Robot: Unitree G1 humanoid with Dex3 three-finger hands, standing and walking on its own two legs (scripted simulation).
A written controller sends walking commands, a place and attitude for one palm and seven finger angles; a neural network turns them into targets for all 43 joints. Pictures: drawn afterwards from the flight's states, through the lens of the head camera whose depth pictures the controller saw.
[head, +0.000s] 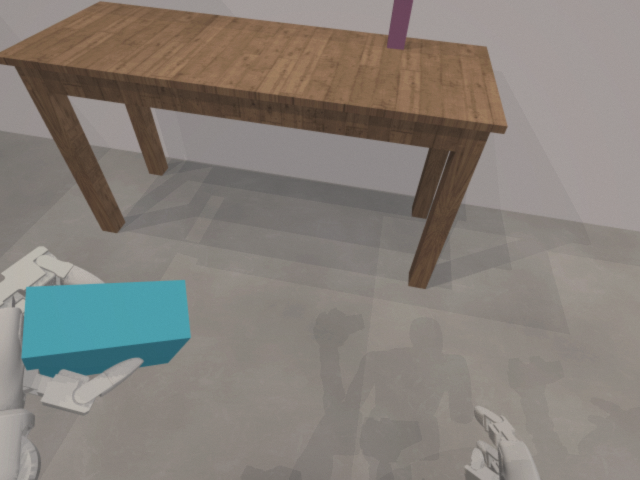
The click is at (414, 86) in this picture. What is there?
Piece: table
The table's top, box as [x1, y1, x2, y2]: [0, 1, 507, 133]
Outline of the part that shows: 0,52 0,63 500,133 504,133 507,126 485,46 406,37 403,50 391,49 386,47 387,35 100,1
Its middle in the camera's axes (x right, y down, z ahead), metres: -0.19 -0.59 +1.23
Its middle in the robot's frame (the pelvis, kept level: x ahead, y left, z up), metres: +1.31 +0.26 -0.03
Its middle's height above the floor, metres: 0.74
